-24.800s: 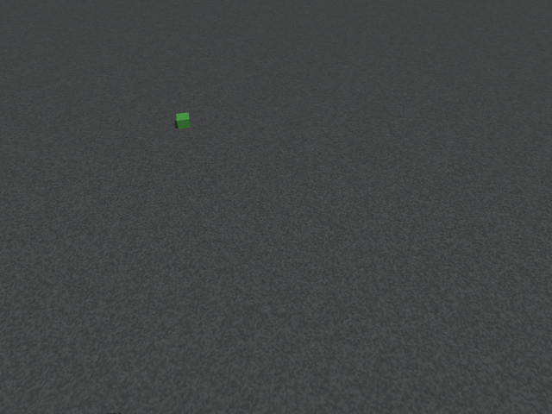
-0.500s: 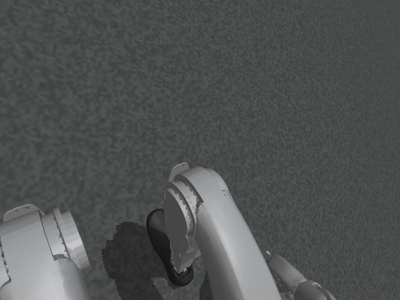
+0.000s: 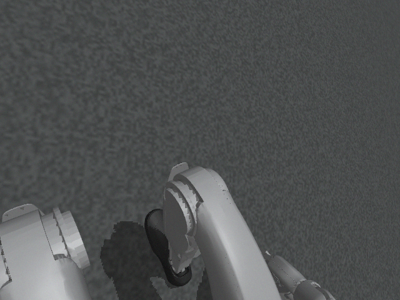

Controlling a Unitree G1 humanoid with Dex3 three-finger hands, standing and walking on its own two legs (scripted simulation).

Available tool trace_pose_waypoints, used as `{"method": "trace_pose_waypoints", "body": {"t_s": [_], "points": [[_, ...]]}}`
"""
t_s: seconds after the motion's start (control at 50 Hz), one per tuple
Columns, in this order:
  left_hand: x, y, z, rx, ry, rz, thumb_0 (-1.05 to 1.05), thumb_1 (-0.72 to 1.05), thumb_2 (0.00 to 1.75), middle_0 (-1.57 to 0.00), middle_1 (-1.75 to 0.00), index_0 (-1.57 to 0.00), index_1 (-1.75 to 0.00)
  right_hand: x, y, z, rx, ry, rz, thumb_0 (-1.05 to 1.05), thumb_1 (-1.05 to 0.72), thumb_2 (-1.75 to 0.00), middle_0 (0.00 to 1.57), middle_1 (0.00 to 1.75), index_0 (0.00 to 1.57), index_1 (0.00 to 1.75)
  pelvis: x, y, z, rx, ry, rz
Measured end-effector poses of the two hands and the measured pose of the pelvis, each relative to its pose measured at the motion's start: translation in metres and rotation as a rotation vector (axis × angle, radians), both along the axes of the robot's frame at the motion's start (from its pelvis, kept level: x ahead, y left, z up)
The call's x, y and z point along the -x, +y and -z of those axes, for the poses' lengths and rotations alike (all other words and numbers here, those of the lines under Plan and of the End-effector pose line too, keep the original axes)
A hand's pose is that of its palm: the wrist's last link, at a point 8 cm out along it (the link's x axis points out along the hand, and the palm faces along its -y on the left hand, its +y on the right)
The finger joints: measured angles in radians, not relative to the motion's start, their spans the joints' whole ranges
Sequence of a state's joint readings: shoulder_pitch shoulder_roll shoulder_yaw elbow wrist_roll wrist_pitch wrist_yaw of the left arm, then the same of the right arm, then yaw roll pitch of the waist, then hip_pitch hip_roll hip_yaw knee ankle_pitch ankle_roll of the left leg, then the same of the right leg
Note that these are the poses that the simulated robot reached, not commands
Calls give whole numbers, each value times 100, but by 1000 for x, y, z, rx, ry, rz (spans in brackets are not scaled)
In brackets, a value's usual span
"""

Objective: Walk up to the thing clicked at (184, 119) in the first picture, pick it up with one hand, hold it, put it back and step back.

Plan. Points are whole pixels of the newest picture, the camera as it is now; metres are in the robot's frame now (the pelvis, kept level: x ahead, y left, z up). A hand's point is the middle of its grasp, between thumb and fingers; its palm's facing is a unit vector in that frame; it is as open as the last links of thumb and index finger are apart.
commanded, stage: close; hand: left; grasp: from above
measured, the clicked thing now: out of the picture +0.43 +0.40 -0.28
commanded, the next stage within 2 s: settle in 0.96 s
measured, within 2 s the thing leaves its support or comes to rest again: leaves its support in 1.36 s
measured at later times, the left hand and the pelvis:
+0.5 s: hand out of the picture +0.42 +0.38 -0.24, palm faces -0.43 -0.17 -0.89, open 10.7 cm; pelvis +0.00 +0.00 +0.00, yaw +0 degrees
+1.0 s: hand out of the picture +0.42 +0.39 -0.24, palm faces -0.43 -0.17 -0.89, open 10.8 cm; pelvis +0.00 +0.00 +0.00, yaw +0 degrees
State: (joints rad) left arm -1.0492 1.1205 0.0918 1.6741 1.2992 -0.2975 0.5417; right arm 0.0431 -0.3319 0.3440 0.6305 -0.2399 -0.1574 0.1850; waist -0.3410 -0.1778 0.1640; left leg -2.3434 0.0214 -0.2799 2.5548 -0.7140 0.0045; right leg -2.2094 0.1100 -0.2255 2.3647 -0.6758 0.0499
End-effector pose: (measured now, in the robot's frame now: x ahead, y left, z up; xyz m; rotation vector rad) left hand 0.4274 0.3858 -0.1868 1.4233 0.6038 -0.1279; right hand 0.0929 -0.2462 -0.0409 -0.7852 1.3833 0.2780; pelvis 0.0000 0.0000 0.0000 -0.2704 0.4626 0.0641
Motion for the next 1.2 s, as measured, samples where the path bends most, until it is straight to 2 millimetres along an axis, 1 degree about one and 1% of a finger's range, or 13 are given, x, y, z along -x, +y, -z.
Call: {"method": "trace_pose_waypoints", "body": {"t_s": [0.26, 0.74, 0.96, 1.2], "points": [[2, 2, -1, 2, 12, -1, 0, 2, 49, -48, -66, -53, -63, 4, 0, 1, 0, 1, -4, 0, -89, -89, 20, 30, 21, 29, 2, 0, 1, -2, -9, 1], [0, 4, -4, -4, -4, -2, 0, 1, 34, -60, -51, -65, -46, 6, 0, 0, 2, 4, -9, 0, -89, -89, 20, 30, 21, 29, 3, 0, 1, -2, -8, 1], [-1, 4, -5, -3, -2, -8, 0, -1, 33, -63, -48, -67, -42, 6, 0, 0, 4, 10, -6, 0, -89, -89, 20, 30, 21, 29, 2, 0, 0, -1, -6, 1], [-3, 5, -6, 2, -4, -11, 0, -4, 34, -67, -48, -71, -42, 4, 0, 0, 8, 11, -5, 0, -90, -90, 20, 30, 21, 29, 2, 0, -1, 0, -3, 3]]}}
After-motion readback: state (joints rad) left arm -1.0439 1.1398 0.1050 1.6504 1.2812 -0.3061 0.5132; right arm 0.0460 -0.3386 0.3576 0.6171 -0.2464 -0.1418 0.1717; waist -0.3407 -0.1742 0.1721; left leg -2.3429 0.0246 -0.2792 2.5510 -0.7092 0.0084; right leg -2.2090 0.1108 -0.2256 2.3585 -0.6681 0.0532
